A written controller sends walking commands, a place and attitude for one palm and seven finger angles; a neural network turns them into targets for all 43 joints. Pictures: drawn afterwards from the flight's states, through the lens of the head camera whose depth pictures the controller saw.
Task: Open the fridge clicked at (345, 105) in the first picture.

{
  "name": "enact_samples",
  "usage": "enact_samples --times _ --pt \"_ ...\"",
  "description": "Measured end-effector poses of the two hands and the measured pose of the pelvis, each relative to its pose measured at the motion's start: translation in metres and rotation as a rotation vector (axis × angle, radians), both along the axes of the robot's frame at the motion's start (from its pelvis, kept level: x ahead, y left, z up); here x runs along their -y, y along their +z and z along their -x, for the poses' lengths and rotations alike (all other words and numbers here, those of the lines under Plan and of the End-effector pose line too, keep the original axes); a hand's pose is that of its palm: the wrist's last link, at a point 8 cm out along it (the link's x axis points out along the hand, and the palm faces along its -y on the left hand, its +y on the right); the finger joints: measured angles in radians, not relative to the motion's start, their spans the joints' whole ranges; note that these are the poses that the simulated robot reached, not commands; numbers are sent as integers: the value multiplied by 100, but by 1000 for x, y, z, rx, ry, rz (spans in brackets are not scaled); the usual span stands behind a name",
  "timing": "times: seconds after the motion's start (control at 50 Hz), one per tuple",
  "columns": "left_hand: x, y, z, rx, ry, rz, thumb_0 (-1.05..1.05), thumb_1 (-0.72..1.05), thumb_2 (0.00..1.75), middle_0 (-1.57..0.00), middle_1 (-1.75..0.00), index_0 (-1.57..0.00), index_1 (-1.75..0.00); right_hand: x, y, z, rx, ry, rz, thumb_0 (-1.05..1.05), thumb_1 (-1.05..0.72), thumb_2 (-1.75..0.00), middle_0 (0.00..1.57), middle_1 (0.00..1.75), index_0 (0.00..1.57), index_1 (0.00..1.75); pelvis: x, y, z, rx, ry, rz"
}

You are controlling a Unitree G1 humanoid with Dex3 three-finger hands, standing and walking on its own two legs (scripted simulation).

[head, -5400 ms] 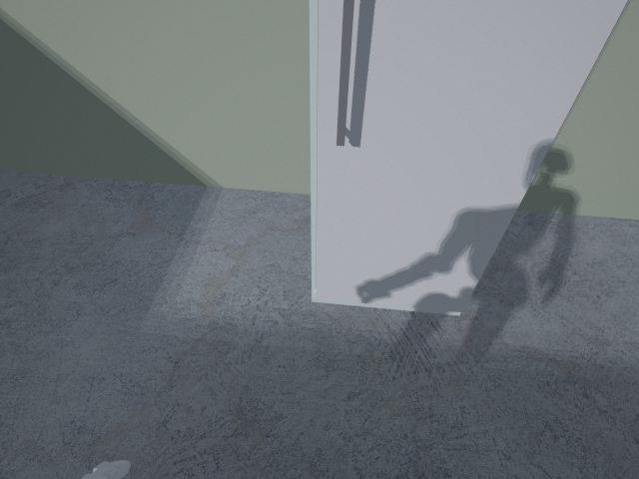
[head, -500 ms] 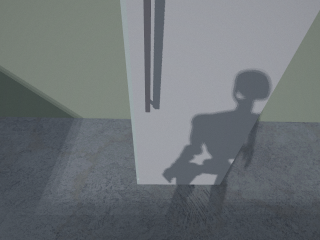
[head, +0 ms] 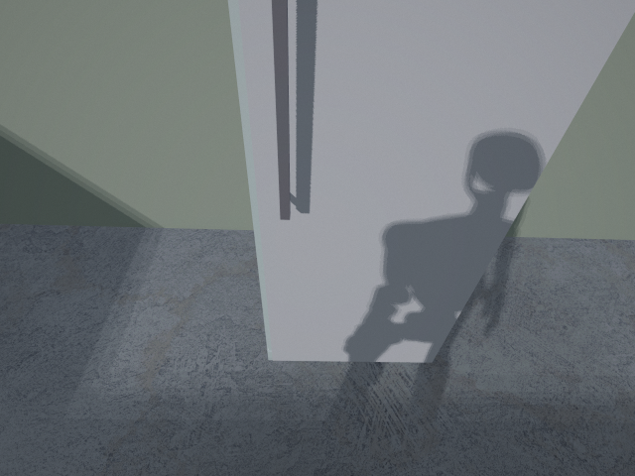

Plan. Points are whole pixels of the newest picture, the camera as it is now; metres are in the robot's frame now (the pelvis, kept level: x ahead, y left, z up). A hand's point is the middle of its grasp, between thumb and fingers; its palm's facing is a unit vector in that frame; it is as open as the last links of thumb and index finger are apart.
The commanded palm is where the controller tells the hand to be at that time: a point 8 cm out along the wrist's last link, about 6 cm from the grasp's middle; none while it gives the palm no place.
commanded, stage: look again from close up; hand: left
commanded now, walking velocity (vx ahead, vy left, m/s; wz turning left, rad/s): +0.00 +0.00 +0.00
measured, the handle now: (283, 94) +0.56 +0.10 +0.22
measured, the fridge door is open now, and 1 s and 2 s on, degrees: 0 0 0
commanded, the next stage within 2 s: raise the hand to about handle height in 1.92 s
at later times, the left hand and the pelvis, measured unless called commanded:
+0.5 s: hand out of the picture +0.00 +0.14 -0.18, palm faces +0.03 -0.99 -0.15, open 7.4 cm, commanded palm none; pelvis +0.01 -0.02 +0.00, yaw +0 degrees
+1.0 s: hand out of the picture -0.01 +0.14 -0.18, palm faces +0.03 -0.99 -0.15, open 7.4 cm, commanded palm none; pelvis +0.01 -0.02 +0.00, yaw +0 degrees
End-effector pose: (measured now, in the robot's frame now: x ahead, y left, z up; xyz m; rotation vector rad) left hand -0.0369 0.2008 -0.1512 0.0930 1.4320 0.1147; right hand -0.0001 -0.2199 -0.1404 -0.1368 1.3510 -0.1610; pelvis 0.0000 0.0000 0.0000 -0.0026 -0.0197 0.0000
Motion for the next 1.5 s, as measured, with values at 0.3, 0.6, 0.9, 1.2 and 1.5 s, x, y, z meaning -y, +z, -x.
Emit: enact_samples --times 0.3,0.6,0.9,1.2,1.5 --pt "7 2 -26 52 -10 -20 0 91 90 -20 -30 -20 -30 2 -4 12 -43 -17 -32 0 -91 -90 20 30 20 30 14 0 -4 0 0 -2" --pt "13 2 -26 45 1 -15 1 91 90 -20 -30 -19 -30 4 -3 9 -50 -17 -30 1 -91 -90 20 30 20 30 17 1 -7 3 0 -1" --pt "12 3 -18 16 10 -13 1 91 90 -20 -30 -19 -30 4 -3 5 -48 -14 -24 1 -91 -90 20 30 20 30 16 2 -9 1 -1 -1" --pt "12 5 -22 13 8 -20 1 91 90 -20 -30 -19 -30 4 -3 4 -58 -15 -33 1 -91 -90 20 30 20 30 17 2 -13 -4 -3 -4" --pt "16 3 -32 21 4 -8 0 91 90 -20 -30 -19 -30 6 -1 -1 -61 -16 -24 1 -91 -90 20 30 20 30 18 2 -18 -6 -5 -3"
